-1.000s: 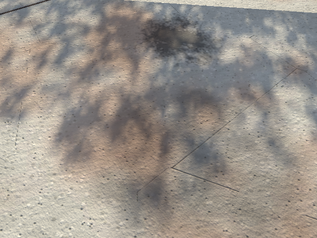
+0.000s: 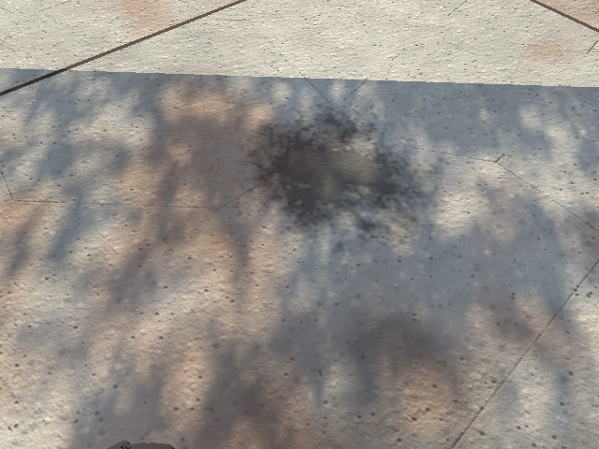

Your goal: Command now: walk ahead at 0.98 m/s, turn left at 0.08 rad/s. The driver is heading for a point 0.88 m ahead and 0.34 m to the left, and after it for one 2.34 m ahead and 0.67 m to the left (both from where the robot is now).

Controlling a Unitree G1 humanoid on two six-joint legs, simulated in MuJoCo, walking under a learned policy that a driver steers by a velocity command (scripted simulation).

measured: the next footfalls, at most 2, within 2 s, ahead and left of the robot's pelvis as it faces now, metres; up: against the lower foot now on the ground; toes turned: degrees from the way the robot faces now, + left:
right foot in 0.14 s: +0.36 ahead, -0.09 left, +0.00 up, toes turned +0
left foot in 0.60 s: +0.73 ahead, +0.16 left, +0.00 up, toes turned +30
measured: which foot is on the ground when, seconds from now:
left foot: down 0.00-0.12, up 0.14-0.58, down 0.60-1.00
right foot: up 0.00-0.12, down 0.14-0.60, up 0.62-1.00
